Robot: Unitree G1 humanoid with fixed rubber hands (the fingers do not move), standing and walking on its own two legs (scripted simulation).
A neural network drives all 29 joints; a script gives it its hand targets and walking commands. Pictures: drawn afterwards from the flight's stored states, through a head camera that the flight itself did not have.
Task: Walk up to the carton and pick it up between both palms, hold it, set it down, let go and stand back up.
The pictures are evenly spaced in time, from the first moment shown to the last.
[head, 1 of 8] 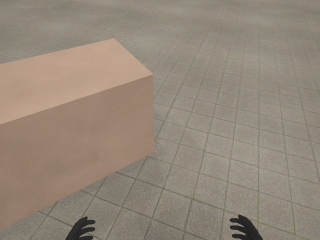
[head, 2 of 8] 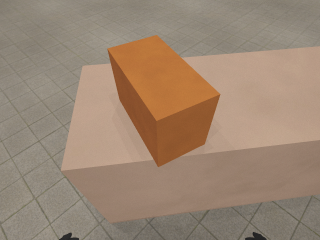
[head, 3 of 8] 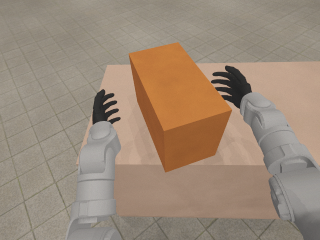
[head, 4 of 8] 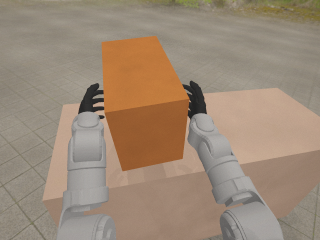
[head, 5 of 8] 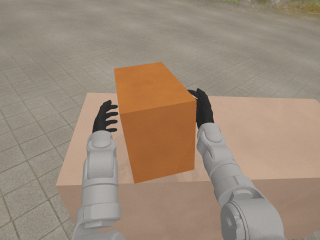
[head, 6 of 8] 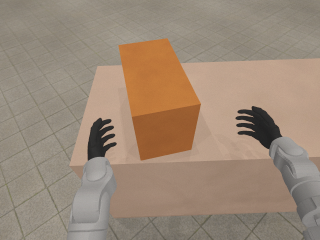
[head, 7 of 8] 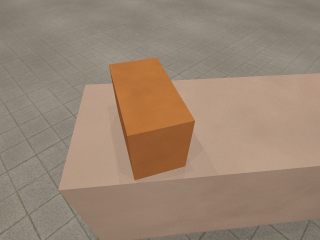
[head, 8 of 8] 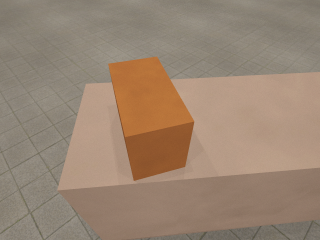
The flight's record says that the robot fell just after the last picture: no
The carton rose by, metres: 0.21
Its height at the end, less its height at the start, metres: +0.00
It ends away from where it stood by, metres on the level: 0.04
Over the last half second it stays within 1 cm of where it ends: yes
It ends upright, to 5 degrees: yes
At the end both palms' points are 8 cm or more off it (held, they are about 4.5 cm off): yes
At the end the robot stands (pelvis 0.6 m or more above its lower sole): yes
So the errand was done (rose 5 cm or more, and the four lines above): yes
